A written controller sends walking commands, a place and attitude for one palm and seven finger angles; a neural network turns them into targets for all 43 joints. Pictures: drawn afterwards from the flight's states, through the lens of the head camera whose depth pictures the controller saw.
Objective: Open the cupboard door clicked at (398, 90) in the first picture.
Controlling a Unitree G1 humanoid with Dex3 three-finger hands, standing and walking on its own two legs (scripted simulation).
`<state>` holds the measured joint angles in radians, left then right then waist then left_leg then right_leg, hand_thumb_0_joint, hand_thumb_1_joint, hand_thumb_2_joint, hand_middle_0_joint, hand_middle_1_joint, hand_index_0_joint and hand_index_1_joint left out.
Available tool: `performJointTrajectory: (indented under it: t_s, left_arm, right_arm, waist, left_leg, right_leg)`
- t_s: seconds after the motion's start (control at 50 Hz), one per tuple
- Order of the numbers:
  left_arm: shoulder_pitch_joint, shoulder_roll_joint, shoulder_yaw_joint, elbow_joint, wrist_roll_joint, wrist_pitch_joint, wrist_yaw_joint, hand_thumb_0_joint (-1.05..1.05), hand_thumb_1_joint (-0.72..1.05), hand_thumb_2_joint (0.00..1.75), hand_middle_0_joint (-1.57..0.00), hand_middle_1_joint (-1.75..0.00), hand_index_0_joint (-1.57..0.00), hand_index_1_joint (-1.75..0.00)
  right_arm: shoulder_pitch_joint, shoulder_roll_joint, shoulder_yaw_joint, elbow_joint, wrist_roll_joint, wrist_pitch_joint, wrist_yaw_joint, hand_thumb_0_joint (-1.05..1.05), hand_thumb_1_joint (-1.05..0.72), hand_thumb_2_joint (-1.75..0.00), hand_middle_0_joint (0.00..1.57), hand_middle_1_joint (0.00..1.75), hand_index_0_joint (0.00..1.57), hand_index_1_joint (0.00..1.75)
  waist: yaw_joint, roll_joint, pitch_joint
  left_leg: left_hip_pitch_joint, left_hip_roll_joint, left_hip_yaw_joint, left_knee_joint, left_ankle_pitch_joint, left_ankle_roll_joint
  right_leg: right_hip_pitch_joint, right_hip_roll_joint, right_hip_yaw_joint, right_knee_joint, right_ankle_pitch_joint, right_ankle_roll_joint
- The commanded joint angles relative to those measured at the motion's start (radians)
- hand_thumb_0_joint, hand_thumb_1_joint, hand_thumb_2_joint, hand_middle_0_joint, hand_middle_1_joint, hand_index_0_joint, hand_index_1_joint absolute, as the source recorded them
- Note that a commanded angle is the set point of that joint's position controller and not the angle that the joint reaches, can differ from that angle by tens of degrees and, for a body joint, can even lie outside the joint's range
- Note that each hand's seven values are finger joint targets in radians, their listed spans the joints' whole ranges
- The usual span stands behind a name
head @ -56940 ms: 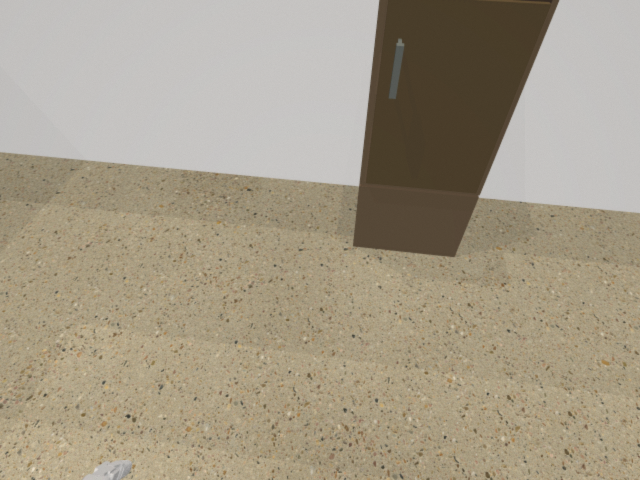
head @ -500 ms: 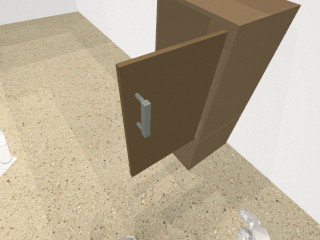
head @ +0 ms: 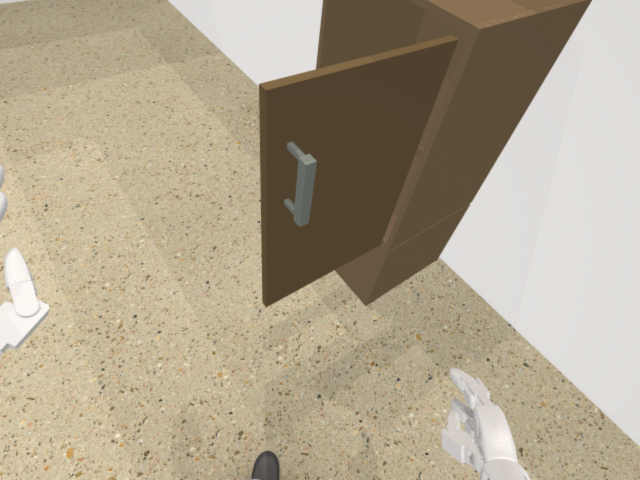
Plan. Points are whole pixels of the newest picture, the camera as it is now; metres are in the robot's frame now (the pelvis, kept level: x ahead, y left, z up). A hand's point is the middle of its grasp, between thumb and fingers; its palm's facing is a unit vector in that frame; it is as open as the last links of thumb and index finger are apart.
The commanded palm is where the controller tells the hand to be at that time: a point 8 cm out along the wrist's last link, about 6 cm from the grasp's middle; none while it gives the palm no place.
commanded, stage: stop stepping back and stand still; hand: left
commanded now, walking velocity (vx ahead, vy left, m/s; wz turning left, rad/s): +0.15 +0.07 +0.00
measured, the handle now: (297, 185) +0.55 +0.11 +0.02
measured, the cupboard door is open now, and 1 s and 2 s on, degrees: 89 89 89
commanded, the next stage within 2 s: let the arm hang, fingers relaxed in 1.50 s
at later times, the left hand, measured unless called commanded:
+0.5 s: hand (68, 462) +0.10 +0.21 +0.16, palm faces +0.30 -0.80 -0.52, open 7.4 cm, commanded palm +0.06 +0.26 +0.17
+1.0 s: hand out of the picture +0.07 +0.23 +0.16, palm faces +0.43 -0.77 -0.47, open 7.4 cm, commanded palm +0.02 +0.27 +0.17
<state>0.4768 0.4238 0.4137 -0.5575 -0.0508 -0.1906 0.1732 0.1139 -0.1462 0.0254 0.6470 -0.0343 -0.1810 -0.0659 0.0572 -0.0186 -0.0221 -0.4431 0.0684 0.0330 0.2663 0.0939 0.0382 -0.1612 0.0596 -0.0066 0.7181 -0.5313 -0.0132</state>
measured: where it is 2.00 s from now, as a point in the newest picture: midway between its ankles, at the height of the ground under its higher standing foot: outside the picture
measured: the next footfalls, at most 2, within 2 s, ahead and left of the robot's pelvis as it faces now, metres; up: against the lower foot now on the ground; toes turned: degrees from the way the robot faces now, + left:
right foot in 0.08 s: -0.13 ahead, -0.14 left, +0.00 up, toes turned -2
left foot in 0.22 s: +0.07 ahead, +0.07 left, +0.00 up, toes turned -1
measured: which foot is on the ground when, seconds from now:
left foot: down 0.00-0.08, up 0.10-0.20, down 0.22-0.46, up 0.48-0.80, down 0.82-1.00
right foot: up 0.00-0.06, down 0.08-0.24, up 0.26-0.44, down 0.46-1.00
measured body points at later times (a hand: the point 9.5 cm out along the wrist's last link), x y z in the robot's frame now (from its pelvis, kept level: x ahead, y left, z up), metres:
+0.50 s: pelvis -0.10 -0.03 -0.01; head -0.12 -0.03 +0.44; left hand +0.08 +0.25 +0.18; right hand +0.00 -0.29 -0.10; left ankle +0.01 +0.07 -0.72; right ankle -0.08 -0.09 -0.74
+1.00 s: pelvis -0.13 -0.03 -0.01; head -0.14 -0.04 +0.44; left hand +0.04 +0.27 +0.19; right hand +0.03 -0.27 -0.09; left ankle -0.15 +0.12 -0.74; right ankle -0.08 -0.09 -0.74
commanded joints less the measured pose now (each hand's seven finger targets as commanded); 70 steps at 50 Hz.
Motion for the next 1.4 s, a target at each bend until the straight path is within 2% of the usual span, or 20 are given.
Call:
performJointTrajectory:
  t_s: [0.0, 0.04, 0.08, 0.14, 0.18, 0.22, 0.24, 0.3, 0.38, 0.4, 0.42, 0.44, 0.46, 0.56, 0.7, 0.84, 0.9, 0.98, 1.1, 1.38]
  left_arm:
    - [-0.051, 0.208, 0.113, -0.238, -0.011, -0.079, -0.011, 0.00, 0.90, 0.90, -0.20, -0.30, -0.20, -0.30]
    - [0.051, 0.309, 0.194, -0.286, -0.013, -0.089, -0.015, 0.00, 0.90, 0.90, -0.20, -0.30, -0.20, -0.30]
    - [0.034, 0.362, 0.256, -0.306, -0.011, -0.099, -0.008, 0.00, 0.90, 0.90, -0.20, -0.30, -0.20, -0.30]
    - [0.087, 0.268, 0.228, -0.236, -0.007, -0.059, -0.022, 0.00, 0.90, 0.90, -0.20, -0.30, -0.20, -0.30]
    - [0.107, 0.218, 0.198, -0.175, -0.015, -0.038, -0.018, 0.00, 0.90, 0.90, -0.20, -0.30, -0.20, -0.30]
    - [0.049, 0.225, 0.179, -0.161, -0.011, -0.051, -0.015, 0.00, 0.90, 0.90, -0.20, -0.30, -0.20, -0.30]
    - [0.036, 0.205, 0.156, -0.087, -0.009, -0.054, -0.015, 0.00, 0.90, 0.90, -0.20, -0.30, -0.20, -0.30]
    - [0.036, 0.221, 0.164, -0.098, 0.004, -0.059, -0.010, 0.00, 0.90, 0.90, -0.20, -0.30, -0.20, -0.30]
    - [0.147, 0.173, 0.109, -0.166, 0.017, -0.041, -0.013, 0.00, 0.90, 0.90, -0.20, -0.30, -0.20, -0.30]
    - [0.163, 0.184, 0.116, -0.165, 0.024, -0.038, -0.014, 0.00, 0.90, 0.90, -0.20, -0.30, -0.20, -0.30]
    - [0.160, 0.195, 0.121, -0.168, 0.033, -0.031, -0.015, 0.00, 0.90, 0.90, -0.20, -0.30, -0.20, -0.30]
    - [0.139, 0.252, 0.161, -0.190, 0.037, -0.028, -0.013, 0.00, 0.90, 0.90, -0.20, -0.30, -0.20, -0.30]
    - [0.039, 0.230, 0.137, -0.210, 0.018, -0.038, -0.017, 0.00, 0.90, 0.90, -0.20, -0.30, -0.20, -0.30]
    - [-0.038, 0.216, 0.150, -0.010, 0.044, -0.074, -0.017, 0.00, 0.90, 0.90, -0.20, -0.30, -0.20, -0.30]
    - [-0.011, 0.133, 0.078, 0.037, 0.046, -0.067, 0.001, 0.00, 0.90, 0.90, -0.20, -0.30, -0.20, -0.30]
    - [-0.050, 0.194, 0.121, -0.130, 0.038, -0.082, 0.011, 0.00, 0.90, 0.90, -0.20, -0.30, -0.20, -0.30]
    - [-0.036, 0.174, 0.112, -0.094, 0.038, -0.072, 0.004, 0.00, 0.90, 0.90, -0.20, -0.30, -0.20, -0.30]
    - [-0.040, 0.181, 0.124, -0.038, 0.038, -0.064, 0.005, 0.00, 0.90, 0.90, -0.20, -0.30, -0.20, -0.30]
    - [0.014, 0.155, 0.108, -0.080, 0.033, -0.069, -0.004, 0.00, 0.90, 0.90, -0.20, -0.30, -0.20, -0.30]
    - [0.049, 0.154, 0.124, -0.080, 0.026, -0.073, -0.009, 0.00, 0.90, 0.90, -0.20, -0.30, -0.20, -0.30]
  right_arm:
    - [-0.012, -0.170, -0.071, -0.124, 0.005, -0.019, -0.002, 0.00, -0.90, -0.90, 0.20, 0.30, 0.20, 0.30]
    - [-0.021, -0.146, -0.051, -0.142, 0.016, 0.008, 0.000, 0.00, -0.90, -0.90, 0.20, 0.30, 0.20, 0.30]
    - [-0.053, -0.147, -0.031, -0.163, 0.003, 0.013, -0.001, 0.00, -0.90, -0.90, 0.20, 0.30, 0.20, 0.30]
    - [-0.041, -0.145, -0.040, -0.179, 0.042, 0.010, -0.011, 0.00, -0.90, -0.90, 0.20, 0.30, 0.20, 0.30]
    - [0.018, -0.172, -0.044, -0.150, 0.042, 0.007, -0.034, 0.00, -0.90, -0.90, 0.20, 0.30, 0.20, 0.30]
    - [0.038, -0.206, -0.057, -0.153, 0.032, -0.017, -0.033, 0.00, -0.90, -0.90, 0.20, 0.30, 0.20, 0.30]
    - [0.048, -0.207, -0.058, -0.147, 0.040, -0.035, -0.027, 0.00, -0.90, -0.90, 0.20, 0.30, 0.20, 0.30]
    - [0.052, -0.188, -0.055, -0.125, 0.016, -0.041, -0.025, 0.00, -0.90, -0.90, 0.20, 0.30, 0.20, 0.30]
    - [0.003, -0.205, -0.058, -0.162, 0.021, -0.023, -0.018, 0.00, -0.90, -0.90, 0.20, 0.30, 0.20, 0.30]
    - [-0.008, -0.207, -0.063, -0.170, 0.020, -0.011, -0.019, 0.00, -0.90, -0.90, 0.20, 0.30, 0.20, 0.30]
    - [-0.004, -0.195, -0.068, -0.175, 0.021, 0.003, -0.017, 0.00, -0.90, -0.90, 0.20, 0.30, 0.20, 0.30]
    - [0.007, -0.191, -0.074, -0.167, 0.024, 0.017, -0.015, 0.00, -0.90, -0.90, 0.20, 0.30, 0.20, 0.30]
    - [0.010, -0.193, -0.073, -0.131, 0.011, 0.019, -0.021, 0.00, -0.90, -0.90, 0.20, 0.30, 0.20, 0.30]
    - [0.056, -0.172, -0.067, -0.105, 0.012, 0.004, -0.040, 0.00, -0.90, -0.90, 0.20, 0.30, 0.20, 0.30]
    - [0.085, -0.172, -0.062, -0.119, 0.021, -0.022, -0.045, 0.00, -0.90, -0.90, 0.20, 0.30, 0.20, 0.30]
    - [0.055, -0.211, -0.078, -0.166, 0.040, -0.009, -0.024, 0.00, -0.90, -0.90, 0.20, 0.30, 0.20, 0.30]
    - [0.041, -0.190, -0.063, -0.156, 0.039, -0.011, -0.018, 0.00, -0.90, -0.90, 0.20, 0.30, 0.20, 0.30]
    - [0.061, -0.169, -0.062, -0.138, 0.042, -0.007, -0.008, 0.00, -0.90, -0.90, 0.20, 0.30, 0.20, 0.30]
    - [0.025, -0.186, -0.050, -0.165, 0.036, -0.001, -0.011, 0.00, -0.90, -0.90, 0.20, 0.30, 0.20, 0.30]
    - [0.034, -0.186, -0.059, -0.178, 0.035, 0.002, -0.013, 0.00, -0.90, -0.90, 0.20, 0.30, 0.20, 0.30]
  waist:
    - [-0.037, 0.207, -0.226]
    - [-0.039, -0.035, -0.201]
    - [-0.025, -0.097, -0.111]
    - [-0.055, -0.176, -0.110]
    - [-0.098, 0.065, -0.117]
    - [-0.081, 0.371, -0.128]
    - [-0.081, 0.312, -0.054]
    - [-0.068, 0.144, -0.040]
    - [-0.045, 0.279, -0.040]
    - [-0.045, 0.236, -0.019]
    - [-0.044, 0.058, 0.008]
    - [-0.038, -0.210, 0.012]
    - [-0.062, -0.209, 0.076]
    - [-0.092, -0.001, 0.034]
    - [-0.055, -0.153, -0.026]
    - [-0.057, 0.117, -0.100]
    - [-0.069, 0.093, 0.030]
    - [-0.071, -0.095, -0.016]
    - [-0.058, 0.148, -0.020]
    - [-0.058, 0.059, -0.039]
  left_leg:
    - [0.387, 0.091, -0.064, -0.022, -0.264, -0.053]
    - [0.396, -0.043, 0.013, 0.349, -0.293, -0.077]
    - [0.130, -0.058, -0.010, 0.667, -0.442, -0.079]
    - [0.048, -0.035, -0.007, 0.475, -0.336, -0.051]
    - [0.312, -0.057, -0.005, 0.225, -0.060, -0.031]
    - [0.366, 0.158, -0.319, 0.063, -0.030, 0.063]
    - [0.265, 0.200, -0.459, -0.033, -0.288, 0.098]
    - [0.101, 0.178, -0.377, -0.146, -0.560, 0.031]
    - [-0.127, 0.075, -0.136, -0.149, -0.760, -0.014]
    - [-0.191, 0.039, -0.096, -0.051, -0.781, -0.022]
    - [-0.185, -0.040, -0.030, 0.217, -0.716, -0.032]
    - [-0.099, -0.118, -0.001, 0.658, -0.579, -0.048]
    - [-0.138, -0.096, -0.050, 0.877, -0.495, -0.063]
    - [-0.042, -0.015, 0.013, 0.705, -0.370, -0.047]
    - [0.114, -0.070, 0.094, 0.242, -0.495, 0.005]
    - [0.233, 0.101, -0.134, 0.099, -0.241, 0.058]
    - [0.081, 0.007, -0.027, 0.141, -0.438, 0.017]
    - [0.138, -0.045, 0.009, 0.314, -0.435, -0.005]
    - [0.150, 0.062, -0.108, 0.051, -0.226, 0.017]
    - [0.121, 0.021, -0.061, 0.075, -0.262, -0.022]
  right_leg:
    - [-0.057, -0.008, -0.031, -0.410, 0.105, -0.052]
    - [-0.239, -0.248, 0.164, -0.544, 0.250, -0.123]
    - [-0.254, -0.410, 0.264, -0.531, 0.405, -0.198]
    - [-0.016, -0.270, 0.046, -0.307, 0.724, -0.107]
    - [-0.113, -0.177, -0.040, -0.138, 0.638, -0.019]
    - [-0.236, -0.040, -0.045, 0.107, 0.019, 0.027]
    - [-0.247, -0.027, 0.004, 0.179, -0.075, 0.021]
    - [-0.112, -0.043, -0.008, 0.147, 0.007, 0.009]
    - [0.181, 0.002, -0.123, -0.101, 0.042, -0.013]
    - [0.210, -0.019, -0.092, -0.183, 0.024, -0.029]
    - [0.104, -0.121, 0.046, -0.354, -0.076, -0.068]
    - [-0.171, -0.394, 0.442, -0.620, -0.284, -0.157]
    - [-0.300, -0.473, 0.501, -0.656, -0.240, -0.192]
    - [-0.295, -0.326, 0.230, -0.586, -0.201, -0.107]
    - [-0.058, -0.296, 0.207, -0.555, -0.100, -0.045]
    - [-0.022, -0.123, 0.040, -0.200, 0.400, 0.028]
    - [-0.033, -0.165, 0.123, -0.332, 0.237, -0.009]
    - [-0.055, -0.299, 0.238, -0.483, 0.151, -0.058]
    - [0.008, -0.120, 0.014, -0.252, 0.400, 0.011]
    - [0.062, -0.135, 0.029, -0.281, 0.478, 0.001]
